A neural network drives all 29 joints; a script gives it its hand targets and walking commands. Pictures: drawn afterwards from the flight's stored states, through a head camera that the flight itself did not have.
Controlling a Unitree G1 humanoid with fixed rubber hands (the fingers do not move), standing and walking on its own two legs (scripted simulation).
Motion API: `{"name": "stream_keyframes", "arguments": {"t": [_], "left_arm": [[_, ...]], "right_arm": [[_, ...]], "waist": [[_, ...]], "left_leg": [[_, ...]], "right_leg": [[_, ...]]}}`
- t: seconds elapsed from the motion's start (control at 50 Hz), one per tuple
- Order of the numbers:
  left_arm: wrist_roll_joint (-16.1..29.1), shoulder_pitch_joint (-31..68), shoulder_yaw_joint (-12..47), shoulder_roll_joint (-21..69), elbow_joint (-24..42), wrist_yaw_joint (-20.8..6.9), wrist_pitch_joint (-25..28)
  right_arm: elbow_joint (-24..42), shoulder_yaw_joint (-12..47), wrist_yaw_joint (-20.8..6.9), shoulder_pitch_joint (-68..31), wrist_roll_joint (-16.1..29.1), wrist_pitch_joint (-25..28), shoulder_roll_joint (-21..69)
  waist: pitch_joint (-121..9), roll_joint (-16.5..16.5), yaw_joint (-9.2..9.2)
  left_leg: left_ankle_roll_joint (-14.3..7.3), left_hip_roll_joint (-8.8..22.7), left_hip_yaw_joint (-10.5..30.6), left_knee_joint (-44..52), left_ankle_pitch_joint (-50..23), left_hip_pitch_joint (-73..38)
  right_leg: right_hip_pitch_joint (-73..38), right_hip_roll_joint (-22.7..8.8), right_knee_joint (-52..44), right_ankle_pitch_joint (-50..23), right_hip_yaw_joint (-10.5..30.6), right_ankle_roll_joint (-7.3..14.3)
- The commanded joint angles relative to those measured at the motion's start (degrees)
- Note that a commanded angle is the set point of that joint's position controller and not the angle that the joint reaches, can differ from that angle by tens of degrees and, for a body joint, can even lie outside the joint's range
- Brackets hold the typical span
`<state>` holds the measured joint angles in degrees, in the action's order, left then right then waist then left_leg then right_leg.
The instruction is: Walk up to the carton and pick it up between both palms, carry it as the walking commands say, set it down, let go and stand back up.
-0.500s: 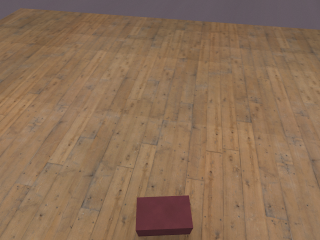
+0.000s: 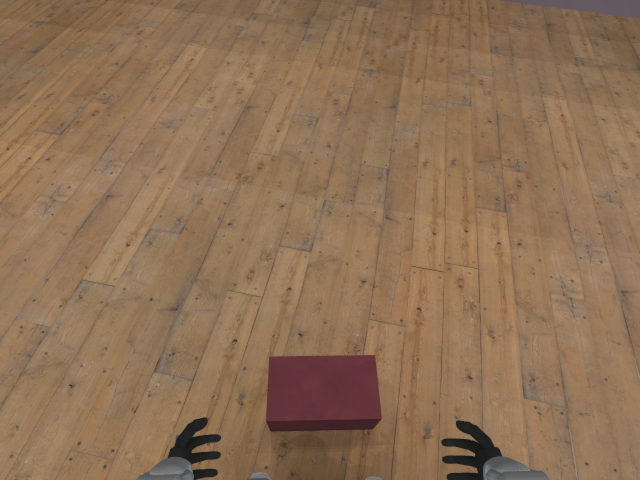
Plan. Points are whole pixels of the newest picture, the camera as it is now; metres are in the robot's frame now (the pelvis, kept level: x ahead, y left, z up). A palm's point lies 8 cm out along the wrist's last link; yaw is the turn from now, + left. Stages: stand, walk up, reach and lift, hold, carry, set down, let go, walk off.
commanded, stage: reach and lift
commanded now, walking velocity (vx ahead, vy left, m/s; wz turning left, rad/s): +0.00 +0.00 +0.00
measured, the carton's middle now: (322, 393) +0.37 -0.02 -0.66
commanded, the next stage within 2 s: none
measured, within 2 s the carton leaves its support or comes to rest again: neither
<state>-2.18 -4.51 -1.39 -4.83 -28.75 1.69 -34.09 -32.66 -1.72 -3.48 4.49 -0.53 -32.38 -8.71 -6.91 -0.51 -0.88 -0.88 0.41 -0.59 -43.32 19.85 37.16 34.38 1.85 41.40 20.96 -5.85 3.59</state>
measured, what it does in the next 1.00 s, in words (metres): lowers itself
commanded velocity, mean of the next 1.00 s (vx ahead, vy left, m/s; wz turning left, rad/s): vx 0.00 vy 0.00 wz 0.00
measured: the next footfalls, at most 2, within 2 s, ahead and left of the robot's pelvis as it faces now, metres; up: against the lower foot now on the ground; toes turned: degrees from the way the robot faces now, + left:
none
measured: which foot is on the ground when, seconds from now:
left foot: down 0.00-1.00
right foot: down 0.00-1.00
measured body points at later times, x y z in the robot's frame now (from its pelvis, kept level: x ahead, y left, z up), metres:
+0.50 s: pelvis -0.09 +0.01 -0.07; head +0.06 +0.00 +0.35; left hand +0.23 +0.19 -0.16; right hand +0.23 -0.24 -0.16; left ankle +0.01 +0.11 -0.71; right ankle -0.01 -0.08 -0.71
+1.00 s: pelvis -0.07 -0.01 -0.09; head +0.20 -0.03 +0.27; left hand +0.37 +0.21 -0.21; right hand +0.39 -0.25 -0.21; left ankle +0.01 +0.11 -0.71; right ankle -0.01 -0.08 -0.71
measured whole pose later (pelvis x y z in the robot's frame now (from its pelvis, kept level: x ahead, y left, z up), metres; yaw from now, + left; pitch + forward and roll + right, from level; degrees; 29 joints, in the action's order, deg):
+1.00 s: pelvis -0.07 -0.01 -0.09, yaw -2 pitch +35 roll +2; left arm 4.6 45.1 -16.1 -14.6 -44.3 1.0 -8.4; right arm -52.2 -11.1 -3.3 -54.0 6.2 -8.6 -19.7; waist 2.4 -1.2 1.1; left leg 0.5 -0.3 -1.4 -64.0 19.2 79.4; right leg 79.9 1.7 66.3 21.7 -3.5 5.2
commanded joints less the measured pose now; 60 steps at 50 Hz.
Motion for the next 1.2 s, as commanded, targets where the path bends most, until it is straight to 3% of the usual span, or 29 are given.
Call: {"name": "stream_keyframes", "arguments": {"t": [0.0,0.08,0.1,0.16,0.2,0.22,0.26,0.28,0.36,0.42,0.48,0.56,0.6,0.64,0.66,0.7,0.72,0.74,0.76,0.8,0.84,0.86,0.88,0.94,0.96,0.98,1.04,1.12,1.18], "left_arm": [[-0.48,7.17,-2.62,-3.99,13.58,0.63,9.05],[0.12,12.03,-1.99,-5.39,12.32,0.64,10.95],[1.73,11.7,-1.0,-3.38,14.82,0.67,10.92],[4.82,12.87,0.0,-2.42,16.38,1.23,7.81],[5.31,13.04,-0.1,-1.56,16.22,1.35,5.44],[4.61,14.2,-0.84,-1.88,16.46,2.23,4.56],[3.79,21.35,-1.79,-3.05,14.66,2.46,2.51],[4.1,21.68,-2.67,-3.6,8.53,3.16,1.89],[1.09,33.49,-8.44,-7.29,6.99,4.13,4.74],[3.93,41.82,-6.38,-5.35,5.51,3.96,6.41],[3.69,49.67,-9.94,-8.59,0.84,3.87,7.55],[5.51,58.04,-10.05,-10.56,-1.63,3.6,10.84],[5.52,57.76,-10.05,-11.52,-4.81,3.74,11.68],[4.08,56.01,-14.31,-14.71,-6.37,3.2,13.78],[3.81,62.44,-13.04,-15.77,-2.15,3.4,15.54],[4.09,59.98,-13.98,-15.5,-6.17,2.95,17.26],[4.4,60.24,-16.1,-16.98,-5.97,2.13,18.16],[4.01,57.66,-15.72,-17.15,-6.18,1.66,20.13],[4.9,56.31,-13.7,-14.63,-7.3,1.4,21.35],[4.01,53.41,-17.82,-19.27,-8.32,0.56,24.08],[6.35,59.57,-15.31,-16.68,-10.5,-0.17,24.96],[5.89,57.02,-17.87,-20.15,-10.35,-0.88,26.25],[7.23,59.08,-14.42,-16.37,-8.98,-0.75,27.18],[7.28,61.35,-16.09,-18.34,-7.18,-1.29,29.36],[7.95,64.15,-14.94,-18.06,-3.92,-0.68,29.65],[8.14,68.65,-14.81,-20.1,-3.77,-1.49,29.41],[5.99,66.54,-16.59,-21.74,-5.18,-1.5,28.06],[4.68,63.01,-17.86,-18.88,-10.88,-1.16,27.26],[6.74,67.56,-14.28,-15.3,-5.32,-0.42,26.63]], "right_arm": [[9.94,-6.61,-1.22,-13.5,-2.83,9.37,-12.14],[7.85,-6.73,-1.82,-12.18,-0.96,11.69,-11.57],[5.06,-8.16,-1.72,-9.61,-0.94,10.93,-12.6],[10.56,-7.23,-3.18,-16.91,1.5,9.21,-14.44],[9.95,-7.8,-3.68,-17.41,2.31,7.11,-14.84],[8.81,-8.16,-4.24,-19.15,1.45,6.74,-15.31],[8.25,-7.31,-5.02,-28.43,2.93,5.29,-15.7],[3.32,-6.55,-5.26,-30.86,2.4,5.71,-16.88],[4.69,-7.17,-5.23,-43.05,2.51,8.33,-13.66],[-4.34,-8.61,-4.55,-49.28,1.42,8.6,-15.91],[-3.53,-11.18,-3.07,-55.48,1.49,9.48,-19.19],[-5.82,-12.17,-0.68,-63.94,1.65,12.02,-21.4],[-7.48,-12.5,-0.19,-65.1,3.35,13.09,-21.94],[-6.81,-9.57,-0.66,-66.21,6.08,14.45,-18.83],[-7.2,-9.85,-0.64,-68.4,8.03,15.58,-17.88],[-12.9,-8.48,-0.51,-67.36,7.24,16.85,-18.71],[-11.39,-8.08,-0.8,-68.4,6.21,17.52,-20.1],[-9.22,-9.22,-0.42,-69.27,8.33,19.08,-19.87],[-10.51,-8.19,-0.33,-66.06,7.94,20.4,-18.47],[-9.51,-9.99,-0.04,-67.31,7.52,22.45,-20.61],[-12.99,-9.03,0.34,-69.38,7.72,23.89,-18.67],[-11.46,-8.27,0.3,-70.57,7.94,23.87,-18.12],[-12.76,-9.62,0.29,-69.14,7.54,24.99,-17.56],[-10.74,-13.59,1.23,-72.69,5.08,27.24,-21.63],[-11.18,-17.06,1.13,-72.82,2.71,27.5,-22.77],[-12.22,-14.47,0.99,-75.78,5.6,26.82,-22.0],[-10.3,-13.98,-0.26,-76.44,5.53,26.07,-22.78],[-21.45,-14.68,-2.01,-69.52,4.61,26.02,-20.63],[-12.28,-17.24,-3.84,-77.69,5.62,27.33,-25.79]], "waist": [[-17.34,3.88,0.83],[-22.03,-0.21,-2.22],[-24.05,3.22,-2.53],[-27.18,-0.5,0.03],[-25.3,-2.16,-2.84],[-21.71,-0.8,0.09],[-15.99,2.64,0.29],[-9.04,0.11,2.95],[-8.78,-4.5,3.19],[-11.86,1.15,1.68],[-19.57,-5.82,-1.97],[-28.36,-3.12,-1.58],[-30.72,0.52,-2.15],[-34.6,-1.98,2.1],[-39.25,1.64,2.19],[-37.06,0.28,3.94],[-43.27,-5.0,5.07],[-45.03,-1.49,3.9],[-46.89,-3.82,2.72],[-53.09,-3.23,5.79],[-45.56,-7.76,3.22],[-47.49,-9.16,5.47],[-47.23,-7.75,2.01],[-51.41,-6.42,0.68],[-55.7,-4.98,-2.18],[-56.08,-1.02,-0.37],[-60.39,-0.63,2.77],[-51.63,-0.77,2.38],[-60.74,2.4,0.43]], "left_leg": [[0.74,-0.7,6.87,-4.16,-28.63,-5.31],[1.13,-1.54,4.12,-7.59,-17.41,-7.15],[2.21,-1.26,4.15,-8.45,-17.14,-8.07],[0.57,-0.6,4.68,-9.59,-9.17,-6.85],[0.78,-0.03,3.32,-9.05,-0.29,-4.9],[0.67,0.31,5.27,-6.21,5.66,-5.36],[1.0,0.96,7.21,-5.8,14.0,-0.86],[0.84,0.22,7.55,-5.47,18.42,1.71],[-0.13,0.28,7.38,-8.13,10.08,4.51],[1.38,-0.12,8.05,-8.84,15.81,5.12],[0.16,-0.24,5.18,-13.13,10.5,10.33],[0.66,-1.03,3.18,-14.37,9.89,12.09],[0.91,-1.14,2.81,-14.66,3.77,13.04],[0.17,-1.29,1.84,-16.68,-2.03,15.43],[0.27,-1.61,1.78,-16.28,-2.42,14.32],[0.99,-2.28,0.64,-16.69,-4.98,20.3],[0.84,-2.43,0.58,-17.86,-6.39,20.4],[0.52,-2.21,1.4,-17.0,-7.95,25.23],[0.29,-2.55,1.7,-17.26,-10.83,24.14],[0.21,-2.92,1.43,-17.91,-13.64,27.07],[0.3,-2.1,2.44,-18.59,-10.77,34.15],[-0.05,-2.18,1.88,-19.08,-11.23,36.59],[0.04,-2.18,3.31,-17.95,-14.11,37.94],[1.28,-2.32,2.55,-20.08,-16.15,39.47],[1.4,-2.59,3.96,-18.54,-19.2,34.77],[1.85,-2.31,2.33,-20.76,-16.99,35.03],[2.29,-1.48,2.41,-22.3,-18.39,34.38],[2.78,-1.13,2.42,-21.04,-16.4,35.68],[2.86,-0.73,4.3,-22.82,-21.26,21.19]], "right_leg": [[2.54,-1.37,5.88,-24.16,9.93,-0.67],[3.98,-1.72,7.71,-18.03,8.05,-1.0],[3.8,-1.5,9.29,-18.47,8.42,-0.18],[7.08,-0.86,12.27,-10.24,6.69,-0.36],[8.53,-1.05,11.83,-3.56,6.07,-0.29],[8.0,-1.47,10.58,0.35,6.28,-0.01],[12.87,-1.93,11.81,4.27,7.02,-0.87],[17.07,-2.12,11.4,10.15,6.08,-0.89],[16.53,-1.69,10.07,7.71,8.34,-2.31],[17.56,-1.82,12.6,7.51,8.95,-1.09],[11.06,-2.08,10.92,9.66,11.25,-1.7],[10.37,-1.84,12.29,9.22,11.4,-1.88],[9.71,-2.31,12.8,3.7,11.64,-1.38],[5.64,-2.92,14.82,-2.33,14.08,-2.04],[4.06,-2.59,15.35,-4.03,14.47,-1.88],[3.29,-3.0,16.3,-9.42,14.19,-1.81],[-0.55,-3.35,17.5,-13.25,15.32,-2.61],[-5.09,-2.9,17.77,-21.15,17.18,-2.21],[-7.68,-3.36,19.0,-27.19,17.06,-1.93],[-12.31,-3.82,20.52,-36.49,18.8,-2.34],[-6.97,-4.77,20.65,-35.78,19.06,-3.24],[-10.73,-4.88,21.09,-39.82,20.49,-3.83],[-9.73,-4.53,20.81,-45.2,20.62,-2.96],[-8.47,-5.52,22.05,-51.65,21.27,-3.05],[-6.04,-4.04,21.35,-44.85,18.09,-2.14],[-3.64,-3.4,22.23,-40.92,18.72,-1.65],[-1.63,-3.8,23.28,-41.32,18.66,-2.57],[11.01,-2.79,22.76,-31.56,15.37,-2.58],[20.08,-0.7,25.2,-25.26,10.47,-2.04]]}}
